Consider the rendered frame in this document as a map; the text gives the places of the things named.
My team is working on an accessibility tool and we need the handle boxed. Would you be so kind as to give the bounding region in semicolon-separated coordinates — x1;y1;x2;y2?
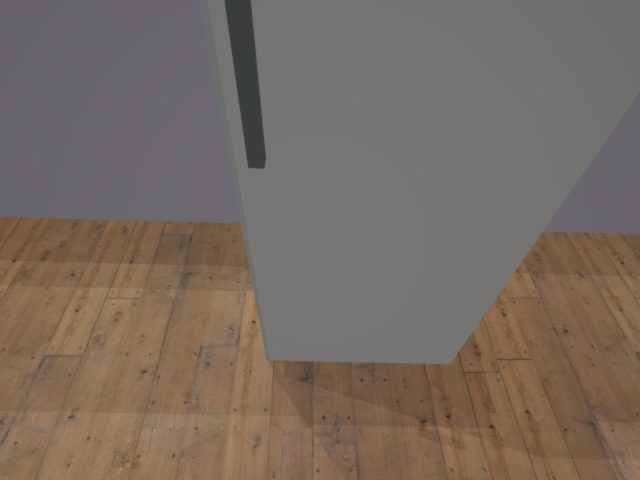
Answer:
224;0;266;168

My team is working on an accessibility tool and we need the fridge door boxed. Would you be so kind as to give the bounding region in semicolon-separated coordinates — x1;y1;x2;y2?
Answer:
208;0;640;364

